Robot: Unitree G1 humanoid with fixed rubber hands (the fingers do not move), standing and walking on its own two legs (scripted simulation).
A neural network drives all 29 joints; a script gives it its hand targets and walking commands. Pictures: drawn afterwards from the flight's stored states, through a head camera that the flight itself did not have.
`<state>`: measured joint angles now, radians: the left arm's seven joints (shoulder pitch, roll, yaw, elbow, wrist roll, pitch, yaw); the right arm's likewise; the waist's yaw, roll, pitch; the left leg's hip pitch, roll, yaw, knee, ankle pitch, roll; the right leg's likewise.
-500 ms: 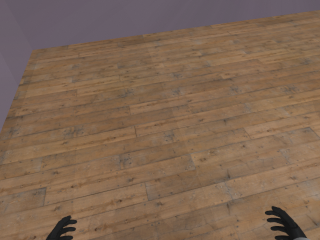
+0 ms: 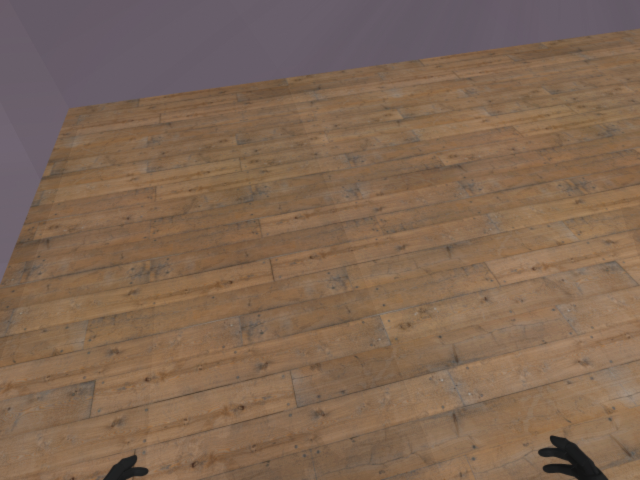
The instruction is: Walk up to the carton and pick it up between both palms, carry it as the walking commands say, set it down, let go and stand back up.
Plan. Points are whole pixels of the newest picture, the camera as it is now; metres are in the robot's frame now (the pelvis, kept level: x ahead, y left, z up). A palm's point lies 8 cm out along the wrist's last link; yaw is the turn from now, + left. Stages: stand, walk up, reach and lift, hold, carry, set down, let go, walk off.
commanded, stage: stand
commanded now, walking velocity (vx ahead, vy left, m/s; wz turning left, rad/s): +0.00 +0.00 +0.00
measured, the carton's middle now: out of the picture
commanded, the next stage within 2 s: walk up in 0.82 s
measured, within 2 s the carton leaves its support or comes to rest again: neither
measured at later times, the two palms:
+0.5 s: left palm out of the picture +0.10 +0.31 -0.10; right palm out of the picture +0.10 -0.31 -0.10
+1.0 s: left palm out of the picture +0.11 +0.31 -0.10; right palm out of the picture +0.11 -0.31 -0.10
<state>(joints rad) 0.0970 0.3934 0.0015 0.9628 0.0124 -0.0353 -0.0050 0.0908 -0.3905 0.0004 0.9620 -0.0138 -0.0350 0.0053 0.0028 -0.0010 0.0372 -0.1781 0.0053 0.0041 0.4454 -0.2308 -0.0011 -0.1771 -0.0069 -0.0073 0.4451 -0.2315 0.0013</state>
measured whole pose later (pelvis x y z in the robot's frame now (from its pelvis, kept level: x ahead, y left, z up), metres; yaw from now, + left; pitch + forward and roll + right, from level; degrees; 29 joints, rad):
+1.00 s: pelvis +0.01 +0.00 +0.01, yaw +0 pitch -2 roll +0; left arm 0.08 0.40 0.00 1.06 0.01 -0.02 0.00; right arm 0.08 -0.40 -0.01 1.06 -0.01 -0.02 0.00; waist 0.00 0.00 0.04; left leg -0.12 0.01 0.01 0.34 -0.18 0.00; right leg -0.12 -0.01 -0.01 0.34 -0.18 0.00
